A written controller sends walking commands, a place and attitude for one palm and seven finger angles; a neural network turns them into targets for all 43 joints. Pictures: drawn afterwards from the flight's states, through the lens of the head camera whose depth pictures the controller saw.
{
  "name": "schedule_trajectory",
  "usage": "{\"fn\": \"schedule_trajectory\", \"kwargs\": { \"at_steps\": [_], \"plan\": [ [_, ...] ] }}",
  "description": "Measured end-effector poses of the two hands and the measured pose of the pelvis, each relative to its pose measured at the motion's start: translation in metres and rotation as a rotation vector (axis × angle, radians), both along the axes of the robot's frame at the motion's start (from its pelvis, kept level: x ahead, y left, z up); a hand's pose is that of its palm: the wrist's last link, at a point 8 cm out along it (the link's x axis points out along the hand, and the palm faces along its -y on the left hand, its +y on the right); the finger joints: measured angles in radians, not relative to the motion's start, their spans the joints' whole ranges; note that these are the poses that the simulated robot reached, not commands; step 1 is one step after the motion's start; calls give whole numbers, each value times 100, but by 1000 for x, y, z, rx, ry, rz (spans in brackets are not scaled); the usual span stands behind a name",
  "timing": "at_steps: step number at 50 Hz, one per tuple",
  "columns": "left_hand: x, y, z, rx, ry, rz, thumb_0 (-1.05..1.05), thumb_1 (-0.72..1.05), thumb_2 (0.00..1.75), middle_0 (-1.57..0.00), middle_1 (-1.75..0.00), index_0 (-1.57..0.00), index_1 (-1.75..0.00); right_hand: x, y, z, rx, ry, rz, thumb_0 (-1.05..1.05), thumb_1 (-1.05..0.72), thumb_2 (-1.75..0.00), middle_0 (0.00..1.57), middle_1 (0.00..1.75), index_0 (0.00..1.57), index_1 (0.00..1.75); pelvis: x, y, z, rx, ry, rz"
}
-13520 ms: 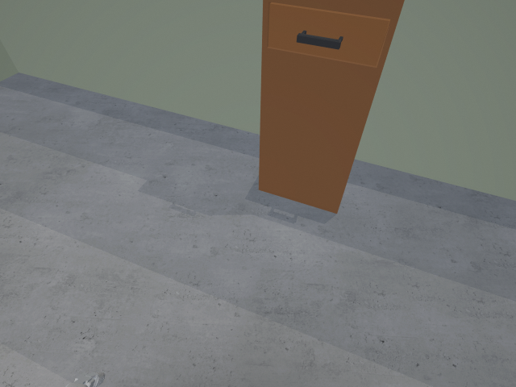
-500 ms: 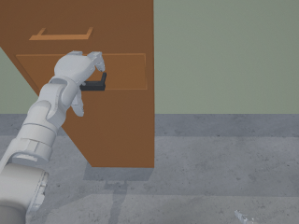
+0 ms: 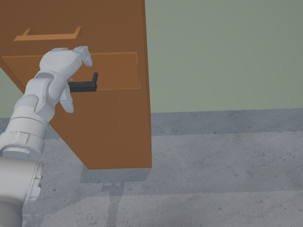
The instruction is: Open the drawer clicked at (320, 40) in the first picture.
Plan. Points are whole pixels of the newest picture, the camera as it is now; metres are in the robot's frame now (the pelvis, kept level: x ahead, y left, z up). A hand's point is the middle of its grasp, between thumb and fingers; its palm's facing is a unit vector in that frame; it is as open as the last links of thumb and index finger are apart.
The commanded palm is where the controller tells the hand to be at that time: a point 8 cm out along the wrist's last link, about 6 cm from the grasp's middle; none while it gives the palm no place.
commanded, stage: move the hooked fingers above the handle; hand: left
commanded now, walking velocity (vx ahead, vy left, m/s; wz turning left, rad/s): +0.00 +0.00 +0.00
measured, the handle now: (74, 81) +0.51 +0.26 +0.08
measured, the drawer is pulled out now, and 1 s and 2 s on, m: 0.00 0.00 0.00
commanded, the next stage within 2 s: lower the fingers behind the handle in 1.54 s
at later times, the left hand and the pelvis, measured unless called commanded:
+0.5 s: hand (68, 85) +0.45 +0.23 +0.13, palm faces -0.04 -0.02 -1.00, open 13.8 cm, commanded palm +0.44 +0.25 +0.20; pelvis +0.01 +0.01 +0.00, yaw +0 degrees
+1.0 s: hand (66, 84) +0.44 +0.23 +0.14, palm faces -0.03 -0.01 -1.00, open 13.9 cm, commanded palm +0.43 +0.24 +0.20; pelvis +0.00 +0.00 +0.00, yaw +1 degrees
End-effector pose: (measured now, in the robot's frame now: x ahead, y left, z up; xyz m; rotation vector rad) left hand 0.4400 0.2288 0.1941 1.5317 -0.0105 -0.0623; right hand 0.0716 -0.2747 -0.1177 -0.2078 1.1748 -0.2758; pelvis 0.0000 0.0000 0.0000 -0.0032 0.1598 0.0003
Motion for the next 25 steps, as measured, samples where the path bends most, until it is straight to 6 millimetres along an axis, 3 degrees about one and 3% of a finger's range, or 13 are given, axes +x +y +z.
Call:
{"fn": "schedule_trajectory", "kwargs": {
  "at_steps": [7,17,20,25],
  "plan": [
    [11,7,-4,1,-39,35,0,-49,31,-36,-123,-32,-120,0,7,-1,17,-25,-20,1,-90,-90,20,30,20,30,0,3,-1,2,21,-29],
    [-8,44,-3,51,0,169,0,-49,31,-34,-122,-32,-121,7,24,-6,68,-14,0,1,-90,-90,20,30,20,30,5,7,1,-2,10,-17],
    [-12,38,-8,50,29,126,0,-49,31,-33,-121,-32,-120,14,25,-4,57,-14,24,1,-90,-90,20,30,20,30,6,8,1,-4,1,0],
    [-13,8,-8,14,8,-12,0,-49,31,-33,-120,-32,-120,29,26,1,34,-50,44,1,-90,-90,20,30,20,30,6,11,0,-6,-7,9]
  ]
}}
